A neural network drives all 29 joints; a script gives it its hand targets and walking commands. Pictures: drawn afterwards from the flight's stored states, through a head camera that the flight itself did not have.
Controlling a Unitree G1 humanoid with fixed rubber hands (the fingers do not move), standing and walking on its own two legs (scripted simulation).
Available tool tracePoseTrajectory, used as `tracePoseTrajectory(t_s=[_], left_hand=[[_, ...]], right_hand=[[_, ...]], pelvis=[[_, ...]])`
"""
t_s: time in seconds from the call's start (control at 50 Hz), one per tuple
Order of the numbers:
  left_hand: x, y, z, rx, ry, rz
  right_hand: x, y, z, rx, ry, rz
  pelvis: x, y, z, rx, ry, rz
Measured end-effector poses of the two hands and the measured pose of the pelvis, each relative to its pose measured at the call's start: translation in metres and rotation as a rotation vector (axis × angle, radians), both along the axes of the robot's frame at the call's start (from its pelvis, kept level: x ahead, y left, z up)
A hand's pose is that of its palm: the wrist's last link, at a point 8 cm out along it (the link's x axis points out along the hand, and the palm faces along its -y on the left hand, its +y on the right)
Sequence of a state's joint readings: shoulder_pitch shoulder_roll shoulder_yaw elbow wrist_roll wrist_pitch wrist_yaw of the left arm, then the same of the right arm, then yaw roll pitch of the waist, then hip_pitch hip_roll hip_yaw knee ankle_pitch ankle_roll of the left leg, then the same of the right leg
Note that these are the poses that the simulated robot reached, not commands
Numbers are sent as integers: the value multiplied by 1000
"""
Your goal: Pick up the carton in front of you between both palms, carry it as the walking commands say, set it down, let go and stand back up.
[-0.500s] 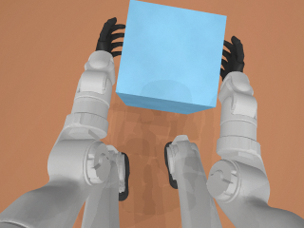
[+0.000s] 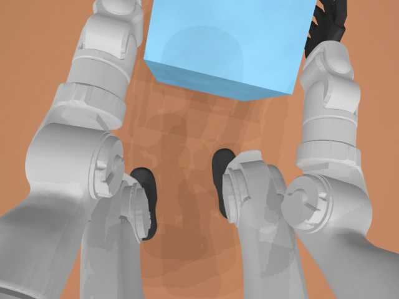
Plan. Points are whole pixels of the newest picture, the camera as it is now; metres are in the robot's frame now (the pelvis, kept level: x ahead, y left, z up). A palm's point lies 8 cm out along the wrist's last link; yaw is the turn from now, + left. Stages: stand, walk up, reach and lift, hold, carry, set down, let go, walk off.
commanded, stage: set down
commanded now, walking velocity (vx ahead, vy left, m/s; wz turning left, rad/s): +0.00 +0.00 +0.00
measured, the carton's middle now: (220, 31) +0.53 -0.10 -0.24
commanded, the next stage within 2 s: none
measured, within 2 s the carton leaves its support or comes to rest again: rests again in 1.22 s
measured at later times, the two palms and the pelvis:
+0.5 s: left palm (132, 0) +0.57 +0.04 -0.20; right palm (313, 42) +0.48 -0.25 -0.18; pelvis +0.00 +0.00 -0.04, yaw +0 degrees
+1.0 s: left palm (136, 0) +0.57 +0.03 -0.21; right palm (315, 44) +0.48 -0.26 -0.20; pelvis +0.00 +0.01 -0.04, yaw -2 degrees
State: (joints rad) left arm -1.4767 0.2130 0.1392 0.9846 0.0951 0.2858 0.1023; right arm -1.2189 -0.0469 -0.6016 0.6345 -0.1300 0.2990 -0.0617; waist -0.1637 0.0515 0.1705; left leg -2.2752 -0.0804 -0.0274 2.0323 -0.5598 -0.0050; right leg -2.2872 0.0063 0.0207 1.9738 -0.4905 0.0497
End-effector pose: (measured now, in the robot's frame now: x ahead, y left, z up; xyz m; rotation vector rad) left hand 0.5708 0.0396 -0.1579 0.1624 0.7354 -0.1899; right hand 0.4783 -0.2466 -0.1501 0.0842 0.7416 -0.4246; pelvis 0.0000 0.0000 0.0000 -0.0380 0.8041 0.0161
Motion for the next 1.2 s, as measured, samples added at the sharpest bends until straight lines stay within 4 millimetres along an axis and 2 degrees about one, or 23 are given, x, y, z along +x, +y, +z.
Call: tracePoseTrajectory(t_s=[0.12, 0.22, 0.46, 0.8, 1.2], left_hand=[[7, -8, -28, 7, 3, -32], [10, -11, -32, -1, -3, -32], [2, 0, -45, 7, 25, -31], [2, -2, -48, -36, 27, -64], [4, -4, -55, -68, -11, -100]], right_hand=[[9, -10, -18, -10, 12, 17], [11, -13, -22, -4, 2, 10], [7, -5, -34, 4, 35, 55], [4, -11, -41, -8, 40, 69], [2, -16, -49, 9, 37, 58]], pelvis=[[4, -1, -16, 0, -27, -9], [6, -2, -25, 2, -47, -12], [3, 1, -34, -10, -81, 0], [-2, 9, -39, -31, -121, 9], [-1, 8, -41, -36, -153, -1]])
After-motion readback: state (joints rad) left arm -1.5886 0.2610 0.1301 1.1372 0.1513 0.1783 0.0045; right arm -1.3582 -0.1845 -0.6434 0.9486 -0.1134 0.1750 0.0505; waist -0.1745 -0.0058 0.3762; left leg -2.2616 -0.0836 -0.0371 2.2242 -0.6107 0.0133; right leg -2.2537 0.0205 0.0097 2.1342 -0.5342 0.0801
